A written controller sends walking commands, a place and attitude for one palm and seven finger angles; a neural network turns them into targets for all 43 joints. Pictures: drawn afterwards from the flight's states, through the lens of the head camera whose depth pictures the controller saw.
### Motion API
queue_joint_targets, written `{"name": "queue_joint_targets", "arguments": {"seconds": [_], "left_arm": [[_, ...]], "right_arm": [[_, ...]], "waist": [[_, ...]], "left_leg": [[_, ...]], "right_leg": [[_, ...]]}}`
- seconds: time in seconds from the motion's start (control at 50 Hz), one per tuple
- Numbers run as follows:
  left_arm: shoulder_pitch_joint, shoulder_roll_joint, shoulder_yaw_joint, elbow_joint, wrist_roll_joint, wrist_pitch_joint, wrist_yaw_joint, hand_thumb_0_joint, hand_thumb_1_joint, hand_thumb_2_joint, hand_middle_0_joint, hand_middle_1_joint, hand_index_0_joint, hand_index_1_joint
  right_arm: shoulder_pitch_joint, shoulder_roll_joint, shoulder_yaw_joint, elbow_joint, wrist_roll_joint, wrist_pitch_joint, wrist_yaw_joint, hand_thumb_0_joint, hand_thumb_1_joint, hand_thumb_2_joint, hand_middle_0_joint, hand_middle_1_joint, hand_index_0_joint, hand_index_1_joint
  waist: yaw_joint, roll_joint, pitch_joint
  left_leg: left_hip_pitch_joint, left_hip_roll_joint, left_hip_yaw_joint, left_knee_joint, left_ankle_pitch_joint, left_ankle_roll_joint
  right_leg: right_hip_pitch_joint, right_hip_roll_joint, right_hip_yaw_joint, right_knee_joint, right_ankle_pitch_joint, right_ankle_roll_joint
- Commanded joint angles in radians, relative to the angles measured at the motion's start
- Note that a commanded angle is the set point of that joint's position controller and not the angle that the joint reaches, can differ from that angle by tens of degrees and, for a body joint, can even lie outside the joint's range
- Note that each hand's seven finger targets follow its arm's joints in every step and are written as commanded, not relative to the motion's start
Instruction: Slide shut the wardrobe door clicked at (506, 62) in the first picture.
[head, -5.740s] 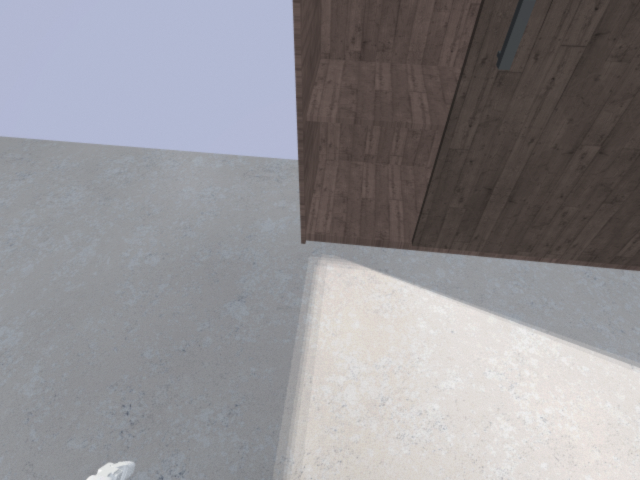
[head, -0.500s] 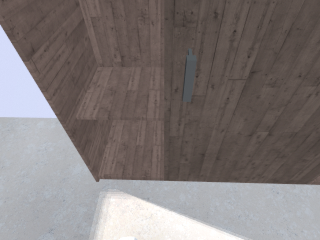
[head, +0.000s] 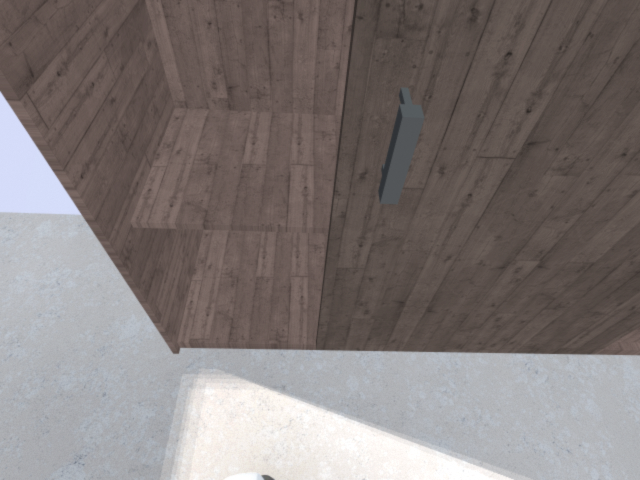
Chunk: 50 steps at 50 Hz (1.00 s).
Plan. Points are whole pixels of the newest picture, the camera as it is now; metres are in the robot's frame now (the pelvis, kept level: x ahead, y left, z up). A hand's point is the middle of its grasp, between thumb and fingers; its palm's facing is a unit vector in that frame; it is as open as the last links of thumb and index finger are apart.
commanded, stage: come to a stop and stand still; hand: right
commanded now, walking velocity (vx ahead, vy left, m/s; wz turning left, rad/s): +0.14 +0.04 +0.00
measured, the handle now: (396, 147) +0.53 -0.07 +0.12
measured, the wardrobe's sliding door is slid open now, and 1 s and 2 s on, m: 0.44 0.44 0.44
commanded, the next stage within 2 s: look again from close up in 1.06 s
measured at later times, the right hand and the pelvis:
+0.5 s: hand out of the picture -0.05 -0.18 -0.17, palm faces -0.03 +0.98 -0.20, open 7.4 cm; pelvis +0.00 -0.01 +0.00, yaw +1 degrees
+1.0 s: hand out of the picture +0.02 -0.17 -0.17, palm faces +0.01 +0.97 -0.24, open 7.3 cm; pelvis +0.00 +0.01 +0.00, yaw +1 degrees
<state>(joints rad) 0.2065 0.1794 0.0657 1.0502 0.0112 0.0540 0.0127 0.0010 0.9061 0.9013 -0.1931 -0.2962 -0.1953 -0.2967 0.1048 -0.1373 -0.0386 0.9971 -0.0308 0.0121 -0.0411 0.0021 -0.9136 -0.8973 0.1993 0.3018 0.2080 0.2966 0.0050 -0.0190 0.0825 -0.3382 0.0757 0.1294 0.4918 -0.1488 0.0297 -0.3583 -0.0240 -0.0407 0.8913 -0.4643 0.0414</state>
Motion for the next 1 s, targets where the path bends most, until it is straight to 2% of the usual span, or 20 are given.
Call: {"name": "queue_joint_targets", "arguments": {"seconds": [0.0,0.04,0.06,0.08,0.1,0.12,0.16,0.2,0.24,0.3,0.34,0.36,0.38,0.4,0.44,0.5,0.58,0.66,0.8,0.98], "left_arm": [[0.160,0.017,-0.010,-0.025,0.001,-0.032,-0.003,0.000,0.900,0.900,-0.200,-0.300,-0.200,-0.300],[0.227,0.021,-0.022,0.008,0.003,-0.044,-0.001,0.000,0.900,0.900,-0.200,-0.300,-0.200,-0.300],[0.212,0.073,-0.016,-0.002,0.015,-0.052,0.002,0.000,0.900,0.900,-0.200,-0.300,-0.200,-0.300],[0.158,0.125,-0.012,-0.032,0.025,-0.054,0.006,0.000,0.900,0.900,-0.200,-0.300,-0.200,-0.300],[0.076,0.139,-0.013,-0.047,0.024,-0.060,0.013,0.000,0.900,0.900,-0.200,-0.300,-0.200,-0.300],[0.030,0.128,-0.018,-0.055,0.023,-0.061,0.019,0.000,0.900,0.900,-0.200,-0.300,-0.200,-0.300],[0.005,0.109,-0.027,-0.049,0.016,-0.071,0.027,0.000,0.900,0.900,-0.200,-0.300,-0.200,-0.300],[0.044,0.111,-0.025,-0.033,0.011,-0.075,0.030,0.000,0.900,0.900,-0.200,-0.300,-0.200,-0.300],[0.081,0.099,-0.024,-0.009,0.008,-0.078,0.033,0.000,0.900,0.900,-0.200,-0.300,-0.200,-0.300],[0.123,0.110,-0.020,0.029,0.011,-0.076,0.035,0.000,0.900,0.900,-0.200,-0.300,-0.200,-0.300],[0.132,0.103,-0.023,0.049,0.001,-0.078,0.035,0.000,0.900,0.900,-0.200,-0.300,-0.200,-0.300],[0.031,0.131,-0.029,-0.009,-0.014,-0.090,0.017,0.000,0.900,0.900,-0.200,-0.300,-0.200,-0.300],[0.058,0.044,-0.044,-0.048,-0.005,-0.077,0.004,0.000,0.900,0.900,-0.200,-0.300,-0.200,-0.300],[0.089,0.028,-0.047,-0.039,0.003,-0.069,-0.003,0.000,0.900,0.900,-0.200,-0.300,-0.200,-0.300],[0.169,0.031,-0.051,-0.014,0.005,-0.077,-0.002,0.000,0.900,0.900,-0.200,-0.300,-0.200,-0.300],[0.172,0.052,-0.053,0.001,0.003,-0.094,0.011,0.000,0.900,0.900,-0.200,-0.300,-0.200,-0.300],[0.163,0.047,-0.057,0.009,0.002,-0.088,0.021,0.000,0.900,0.900,-0.200,-0.300,-0.200,-0.300],[0.155,0.033,-0.062,0.025,0.003,-0.083,0.020,0.000,0.900,0.900,-0.200,-0.300,-0.200,-0.300],[0.155,0.032,-0.066,0.049,0.005,-0.084,0.022,0.000,0.900,0.900,-0.200,-0.300,-0.200,-0.300],[0.145,0.038,-0.067,0.054,0.004,-0.080,0.023,0.000,0.900,0.900,-0.200,-0.300,-0.200,-0.300]], "right_arm": [[0.056,-0.206,-0.051,-0.039,-0.004,-0.001,-0.007,0.000,-0.900,-0.900,0.200,0.300,0.200,0.300],[0.049,-0.167,-0.034,-0.022,0.009,0.004,0.001,0.000,-0.900,-0.900,0.200,0.300,0.200,0.300],[0.072,-0.113,-0.023,-0.026,0.020,0.012,0.008,0.000,-0.900,-0.900,0.200,0.300,0.200,0.300],[0.077,-0.078,-0.016,-0.033,0.024,0.013,0.013,0.000,-0.900,-0.900,0.200,0.300,0.200,0.300],[0.061,-0.088,-0.018,-0.019,0.013,0.019,0.017,0.000,-0.900,-0.900,0.200,0.300,0.200,0.300],[0.081,-0.100,-0.023,0.001,0.006,0.023,0.021,0.000,-0.900,-0.900,0.200,0.300,0.200,0.300],[0.163,-0.100,-0.023,0.041,0.006,0.014,0.033,0.000,-0.900,-0.900,0.200,0.300,0.200,0.300],[0.188,-0.093,-0.015,0.061,0.006,0.006,0.036,0.000,-0.900,-0.900,0.200,0.300,0.200,0.300],[0.175,-0.085,-0.006,0.063,0.010,-0.001,0.034,0.000,-0.900,-0.900,0.200,0.300,0.200,0.300],[0.179,-0.062,0.009,0.073,0.020,-0.009,0.027,0.000,-0.900,-0.900,0.200,0.300,0.200,0.300],[0.250,-0.075,0.013,0.111,0.025,-0.023,0.020,0.000,-0.900,-0.900,0.200,0.300,0.200,0.300],[0.346,-0.113,0.020,0.165,0.000,-0.050,-0.025,0.000,-0.900,-0.900,0.200,0.300,0.200,0.300],[0.304,-0.141,0.031,0.121,0.011,-0.054,-0.017,0.000,-0.900,-0.900,0.200,0.300,0.200,0.300],[0.266,-0.142,0.040,0.100,0.007,-0.052,-0.008,0.000,-0.900,-0.900,0.200,0.300,0.200,0.300],[0.263,-0.134,0.029,0.100,0.016,-0.074,-0.007,0.000,-0.900,-0.900,0.200,0.300,0.200,0.300],[0.282,-0.104,0.030,0.103,0.019,-0.071,-0.006,0.000,-0.900,-0.900,0.200,0.300,0.200,0.300],[0.283,-0.097,0.027,0.101,0.019,-0.058,-0.006,0.000,-0.900,-0.900,0.200,0.300,0.200,0.300],[0.271,-0.107,0.025,0.097,0.021,-0.053,-0.006,0.000,-0.900,-0.900,0.200,0.300,0.200,0.300],[0.264,-0.125,0.020,0.088,0.022,-0.055,-0.006,0.000,-0.900,-0.900,0.200,0.300,0.200,0.300],[0.248,-0.140,0.017,0.082,0.021,-0.053,-0.003,0.000,-0.900,-0.900,0.200,0.300,0.200,0.300]], "waist": [[-0.001,0.195,-0.154],[0.032,0.117,-0.139],[0.019,-0.081,-0.080],[0.007,-0.204,-0.006],[0.004,-0.273,0.048],[-0.015,-0.241,0.076],[-0.043,-0.133,0.045],[-0.024,-0.103,0.016],[-0.002,-0.080,0.009],[0.018,-0.127,-0.047],[-0.005,-0.093,-0.096],[-0.053,-0.036,-0.024],[0.002,0.064,0.000],[0.021,0.050,-0.013],[0.045,0.104,-0.164],[0.024,-0.022,-0.161],[0.010,0.045,-0.048],[0.004,0.043,0.001],[-0.002,0.036,-0.021],[-0.004,0.041,-0.022]], "left_leg": [[0.071,0.200,-0.231,-0.197,-0.080,0.115],[-0.046,0.118,-0.176,-0.134,-0.308,0.035],[-0.093,0.036,-0.134,-0.037,-0.352,-0.011],[-0.057,-0.028,-0.068,0.074,-0.271,-0.038],[-0.043,-0.038,-0.093,0.187,-0.242,-0.043],[-0.031,-0.036,-0.140,0.280,-0.222,-0.037],[-0.068,-0.045,-0.148,0.360,-0.199,-0.038],[-0.107,-0.042,-0.132,0.353,-0.193,-0.051],[-0.099,-0.030,-0.121,0.267,-0.220,-0.057],[-0.016,-0.036,-0.102,0.085,-0.247,-0.056],[0.115,-0.037,-0.098,-0.134,-0.049,-0.051],[0.100,0.041,-0.198,-0.189,0.135,-0.030],[0.046,0.083,-0.267,-0.229,-0.140,0.010],[0.002,0.080,-0.279,-0.224,-0.304,0.043],[0.170,0.047,-0.225,-0.114,0.064,0.052],[0.176,0.022,-0.180,-0.007,0.224,0.036],[0.136,0.016,-0.173,-0.013,0.201,0.029],[0.120,0.021,-0.186,-0.048,0.121,0.027],[0.152,0.031,-0.193,-0.064,0.209,0.026],[0.160,0.036,-0.209,-0.104,0.177,0.025]], "right_leg": [[0.128,-0.006,-0.015,-0.262,0.088,-0.016],[0.293,-0.011,-0.010,-0.501,0.189,-0.023],[0.201,-0.116,0.162,-0.631,0.028,-0.060],[0.022,-0.253,0.328,-0.771,-0.160,-0.115],[-0.069,-0.286,0.410,-0.852,-0.227,-0.139],[-0.098,-0.267,0.366,-0.856,-0.196,-0.138],[0.008,-0.228,0.262,-0.799,-0.041,-0.147],[0.135,-0.209,0.200,-0.757,0.103,-0.154],[0.206,-0.221,0.180,-0.717,0.270,-0.173],[0.295,-0.218,0.168,-0.624,0.549,-0.182],[0.303,-0.177,0.130,-0.523,0.688,-0.144],[0.171,-0.154,0.053,-0.314,0.628,-0.069],[0.101,-0.053,0.031,-0.359,0.165,-0.044],[0.127,-0.016,0.010,-0.339,0.128,-0.041],[0.140,-0.038,0.020,-0.346,0.278,-0.061],[0.192,-0.075,0.045,-0.390,0.463,-0.067],[0.142,-0.077,0.041,-0.408,0.434,-0.067],[0.124,-0.062,0.036,-0.441,0.342,-0.061],[0.159,-0.064,0.030,-0.461,0.373,-0.054],[0.164,-0.063,0.025,-0.482,0.345,-0.046]]}}
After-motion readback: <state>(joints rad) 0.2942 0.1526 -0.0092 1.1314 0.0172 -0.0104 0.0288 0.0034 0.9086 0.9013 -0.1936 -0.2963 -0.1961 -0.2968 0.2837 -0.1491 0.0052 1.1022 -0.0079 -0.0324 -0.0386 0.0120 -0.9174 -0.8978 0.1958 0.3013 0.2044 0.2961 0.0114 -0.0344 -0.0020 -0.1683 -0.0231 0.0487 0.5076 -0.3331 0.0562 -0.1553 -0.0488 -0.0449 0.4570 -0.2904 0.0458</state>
